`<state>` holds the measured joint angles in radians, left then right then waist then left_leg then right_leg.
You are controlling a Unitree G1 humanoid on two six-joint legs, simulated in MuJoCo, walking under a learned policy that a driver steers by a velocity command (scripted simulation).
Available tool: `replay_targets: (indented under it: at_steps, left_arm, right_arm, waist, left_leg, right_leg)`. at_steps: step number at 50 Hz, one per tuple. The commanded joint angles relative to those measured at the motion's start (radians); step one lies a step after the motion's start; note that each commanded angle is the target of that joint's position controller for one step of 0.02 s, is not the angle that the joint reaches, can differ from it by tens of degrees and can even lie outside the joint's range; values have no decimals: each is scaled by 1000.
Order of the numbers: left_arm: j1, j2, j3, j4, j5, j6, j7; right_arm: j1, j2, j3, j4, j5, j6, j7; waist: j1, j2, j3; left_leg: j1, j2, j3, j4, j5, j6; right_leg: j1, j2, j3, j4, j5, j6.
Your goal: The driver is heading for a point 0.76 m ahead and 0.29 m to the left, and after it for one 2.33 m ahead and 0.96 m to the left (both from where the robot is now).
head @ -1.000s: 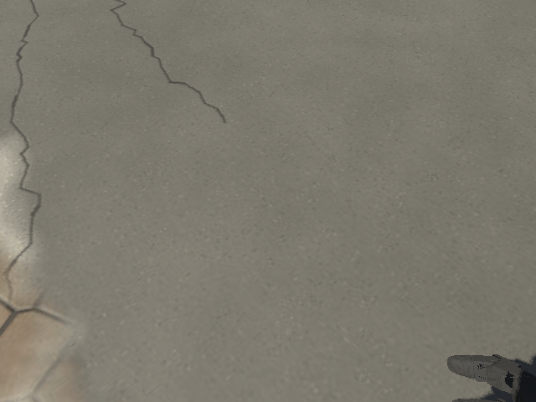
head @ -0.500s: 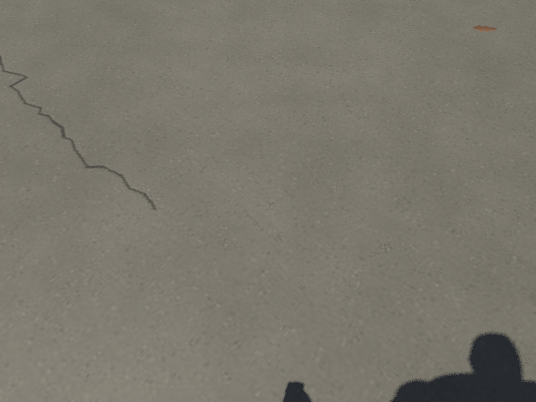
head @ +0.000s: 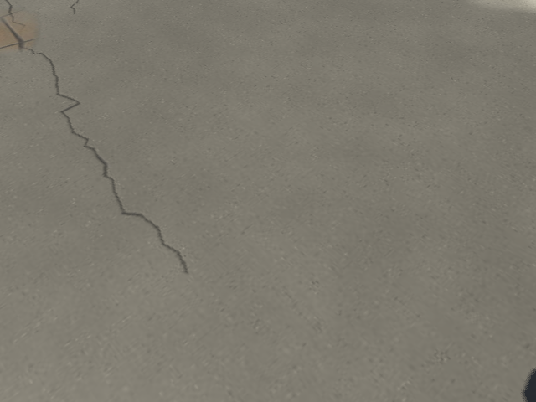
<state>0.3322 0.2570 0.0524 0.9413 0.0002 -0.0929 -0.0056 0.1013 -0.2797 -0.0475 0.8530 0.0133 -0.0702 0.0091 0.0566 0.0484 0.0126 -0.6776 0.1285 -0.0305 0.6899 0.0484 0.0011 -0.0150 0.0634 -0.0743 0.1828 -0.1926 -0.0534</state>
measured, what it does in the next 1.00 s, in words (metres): walks ahead, turning left: left foot, then right foot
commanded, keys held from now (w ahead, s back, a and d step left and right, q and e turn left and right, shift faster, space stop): w+q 1.00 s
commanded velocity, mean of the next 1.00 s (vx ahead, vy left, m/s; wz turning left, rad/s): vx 0.50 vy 0.00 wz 0.51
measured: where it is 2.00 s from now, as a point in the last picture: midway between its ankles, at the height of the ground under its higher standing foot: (120, 221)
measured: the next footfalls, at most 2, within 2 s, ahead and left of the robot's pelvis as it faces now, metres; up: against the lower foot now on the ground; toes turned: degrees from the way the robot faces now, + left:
left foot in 0.18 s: +0.28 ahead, +0.15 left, +0.00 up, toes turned +7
right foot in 0.66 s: +0.60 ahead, +0.02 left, +0.00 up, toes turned +25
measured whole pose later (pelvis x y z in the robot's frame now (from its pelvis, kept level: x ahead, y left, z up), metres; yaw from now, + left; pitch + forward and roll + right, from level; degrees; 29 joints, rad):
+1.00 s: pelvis +0.56 +0.12 +0.00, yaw +33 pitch +1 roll -2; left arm 0.31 0.28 0.07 0.85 0.00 -0.09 0.00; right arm 0.16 -0.31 -0.08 0.66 0.02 -0.02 0.01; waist 0.07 0.05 0.04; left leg -0.70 0.11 -0.06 0.89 -0.10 0.00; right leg -0.05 0.02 -0.15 0.26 -0.23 -0.02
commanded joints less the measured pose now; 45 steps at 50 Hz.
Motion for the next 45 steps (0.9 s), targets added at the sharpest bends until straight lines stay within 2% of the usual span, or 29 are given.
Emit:
replay_targets:
  at_steps: [1, 5, 7, 8, 9, 10, 11, 12, 13, 14, 15, 17, 19, 22, 25, 28, 30, 31, 32, 33, 34, 35, 36, 37, 38, 39, 40, 42, 45]
  left_arm:
    - [9, 170, 38, -31, -5, -9, 11]
    - [8, 180, 48, -19, -10, 17, 19]
    - [-23, 205, 55, -34, -10, 31, 27]
    - [-41, 205, 54, -44, -7, 43, 33]
    - [-27, 189, 44, -66, 3, 47, 43]
    - [64, 76, 4, -112, 25, 23, 29]
    - [28, 87, -2, -112, 11, -19, 14]
    - [-60, 155, 16, -137, -29, -47, -1]
    - [-115, 157, 14, -153, -37, -62, -1]
    - [-136, 155, 19, -153, -16, -63, 6]
    - [-131, 163, 29, -154, -1, -53, 13]
    - [-115, 140, 30, -163, 12, -28, 16]
    - [-146, 120, 28, -183, 17, -14, 22]
    - [-261, 95, 20, -224, 17, -14, 21]
    - [-360, 81, 12, -258, 3, -24, 8]
    - [-406, 107, 17, -285, -6, -34, -5]
    - [-395, 131, 25, -289, -8, -44, -14]
    - [-367, 143, 30, -285, -10, -49, -15]
    - [-300, 155, 37, -268, -8, -54, -12]
    - [-192, 186, 52, -247, 4, -59, -6]
    - [-33, 245, 67, -234, 16, -58, 3]
    - [36, 306, 83, -200, 22, -41, -1]
    - [12, 209, 63, -218, -4, -35, -5]
    - [-29, 145, 46, -231, -5, -28, -1]
    - [-77, 135, 39, -236, 6, -22, -1]
    - [-106, 121, 35, -229, 12, -18, 0]
    - [-120, 107, 29, -225, 17, -19, 1]
    - [-122, 109, 32, -210, 9, -26, -1]
    - [-114, 148, 47, -191, 3, -31, 1]
  right_arm:
    - [-100, -41, 0, -80, 9, -11, 15]
    - [-139, -61, -6, -125, 10, -13, 43]
    - [-57, -96, -25, -120, 6, -9, 49]
    - [71, -129, -49, -90, 5, -6, 47]
    - [236, -197, -83, -50, 8, -1, 36]
    - [322, -312, -112, -46, 7, 3, 26]
    - [327, -257, -90, -57, 13, 1, 28]
    - [295, -200, -73, -60, 5, -4, 26]
    - [236, -170, -66, -76, 3, -8, 23]
    - [172, -143, -57, -92, 0, -8, 23]
    - [128, -117, -47, -109, -9, -9, 21]
    - [107, -119, -48, -125, -10, -8, 13]
    - [134, -150, -57, -123, -4, -11, -1]
    - [182, -166, -64, -114, 5, -6, -18]
    - [229, -166, -65, -104, 9, 4, -26]
    - [270, -157, -64, -91, 15, 15, -30]
    - [271, -157, -65, -94, 12, 23, -35]
    - [264, -159, -67, -99, 9, 26, -37]
    - [247, -150, -65, -107, 8, 30, -36]
    - [236, -115, -52, -120, 4, 28, -32]
    - [240, -63, -31, -144, -13, 24, -28]
    - [383, -14, -17, -173, 18, 13, -27]
    - [382, -123, -32, -145, 29, 12, -29]
    - [274, -174, -47, -156, 23, 18, -27]
    - [216, -164, -49, -169, 14, 22, -28]
    - [180, -150, -52, -184, 4, 22, -26]
    - [183, -131, -53, -188, 9, 27, -19]
    - [186, -87, -46, -201, 19, 39, -12]
    - [134, -65, -39, -238, 10, 47, -8]
  waist:
    - [11, -100, 59]
    - [-1, -102, 63]
    - [-55, -129, -4]
    - [-125, -119, -77]
    - [-187, -63, -175]
    - [-140, 172, -295]
    - [-151, 165, -386]
    - [-169, 114, -270]
    - [-148, 36, -174]
    - [-109, -34, -100]
    - [-72, -23, -71]
    - [-40, 5, -57]
    - [-42, 6, -39]
    - [-80, 9, -15]
    - [-123, 32, -5]
    - [-134, 37, -3]
    - [-118, 51, -7]
    - [-101, 68, -13]
    - [-63, 78, -36]
    - [-10, 61, -118]
    - [51, -48, -264]
    - [-20, -391, -354]
    - [-2, -294, -289]
    - [27, -187, -165]
    - [13, -114, -90]
    - [-5, -110, -38]
    - [-27, -131, -21]
    - [-40, -158, -11]
    - [-41, -128, 4]
  left_leg:
    - [28, -27, 20, -85, 63, 17]
    - [-2, -52, 24, -129, -72, 72]
    - [141, -112, 86, -124, -163, 104]
    - [311, -158, 118, -149, -155, 128]
    - [584, -130, 24, -148, -134, 170]
    - [974, 119, -472, -193, -262, 348]
    - [1087, 208, -805, -377, -374, 410]
    - [1016, 182, -676, -396, -374, 353]
    - [877, 141, -540, -398, -309, 317]
    - [721, 102, -438, -414, -216, 293]
    - [608, 72, -375, -438, -132, 279]
    - [502, 41, -327, -476, -47, 289]
    - [454, 22, -274, -492, 12, 291]
    - [430, -25, -222, -486, -16, 248]
    - [417, -42, -226, -471, -96, 215]
    - [500, -11, -301, -405, -126, 206]
    - [562, 14, -362, -341, -112, 197]
    - [576, 20, -385, -308, -84, 190]
    - [572, 2, -387, -257, -46, 174]
    - [528, -51, -353, -126, -7, 145]
    - [392, -121, -261, 150, -160, 107]
    - [24, -250, -141, 453, -647, 44]
    - [-94, -156, -167, 583, -633, 32]
    - [-119, -121, -150, 610, -534, 24]
    - [-86, -88, -118, 591, -460, 17]
    - [-68, -62, -115, 548, -412, 14]
    - [-26, -37, -110, 518, -386, 16]
    - [-6, -18, -81, 474, -364, 11]
    - [-53, -1, -72, 372, -282, -7]
  right_leg:
    - [-26, -284, 57, -87, 206, -135]
    - [131, -343, 19, 6, 344, -99]
    - [150, -336, -19, 158, 671, -72]
    - [116, -303, -60, 340, 792, -46]
    - [-53, -257, -84, 595, 682, -9]
    - [-495, -94, -75, 993, 126, 64]
    - [-689, -1, 118, 1153, -379, 65]
    - [-791, -67, 178, 1196, -325, 38]
    - [-789, -114, 162, 1141, -236, 22]
    - [-740, -150, 153, 1048, -176, 25]
    - [-661, -178, 157, 974, -135, 32]
    - [-589, -183, 149, 896, -107, 60]
    - [-594, -170, 132, 796, -31, 92]
    - [-582, -135, 128, 564, 168, 114]
    - [-508, -88, 118, 390, 301, 113]
    - [-498, -72, 147, 312, 276, 100]
    - [-478, -68, 160, 279, 198, 81]
    - [-442, -67, 157, 271, 150, 66]
    - [-351, -62, 138, 236, 143, 44]
    - [-163, -102, 157, 234, 150, 4]
    - [107, -273, 319, 263, 106, -58]
    - [392, -483, 785, 175, -92, -216]
    - [355, -493, 847, 140, -277, -201]
    - [237, -445, 673, 127, -255, -155]
    - [109, -399, 541, 105, -130, -130]
    - [20, -366, 460, 81, -29, -125]
    - [-40, -335, 380, 55, 36, -113]
    - [-85, -318, 286, 10, 98, -124]
    - [-82, -332, 191, -29, 201, -147]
